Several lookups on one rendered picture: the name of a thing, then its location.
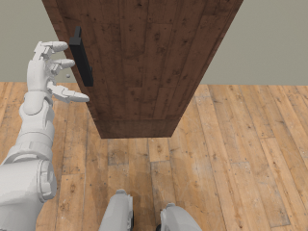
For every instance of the robot left thigh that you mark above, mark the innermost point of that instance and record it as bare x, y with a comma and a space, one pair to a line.
118, 213

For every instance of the robot thigh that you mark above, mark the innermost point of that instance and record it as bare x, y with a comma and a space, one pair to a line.
175, 218
118, 213

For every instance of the handle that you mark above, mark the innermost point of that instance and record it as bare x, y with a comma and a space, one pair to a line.
80, 57

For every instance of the cupboard door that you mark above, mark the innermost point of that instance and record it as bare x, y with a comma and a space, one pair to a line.
146, 55

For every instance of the left robot hand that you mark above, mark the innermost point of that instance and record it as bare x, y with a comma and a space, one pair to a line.
39, 73

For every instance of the robot left forearm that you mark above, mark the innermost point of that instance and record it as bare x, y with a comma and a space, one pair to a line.
36, 135

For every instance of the robot right thigh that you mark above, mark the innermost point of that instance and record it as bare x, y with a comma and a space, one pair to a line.
175, 218

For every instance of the left robot upper arm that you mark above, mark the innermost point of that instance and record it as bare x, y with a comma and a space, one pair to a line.
24, 188

